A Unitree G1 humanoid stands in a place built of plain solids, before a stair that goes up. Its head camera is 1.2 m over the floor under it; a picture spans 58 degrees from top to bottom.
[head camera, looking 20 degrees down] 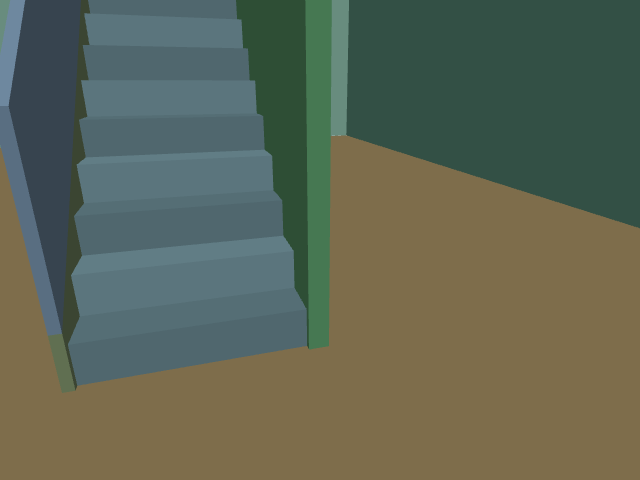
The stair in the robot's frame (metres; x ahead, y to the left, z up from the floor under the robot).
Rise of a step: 0.20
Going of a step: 0.24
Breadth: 1.01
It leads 17 degrees to the left of straight ahead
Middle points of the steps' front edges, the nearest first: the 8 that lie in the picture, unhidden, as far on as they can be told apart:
1.65 0.54 0.20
1.88 0.61 0.40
2.11 0.68 0.61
2.34 0.75 0.81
2.56 0.82 1.01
2.79 0.89 1.21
3.02 0.96 1.42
3.25 1.03 1.62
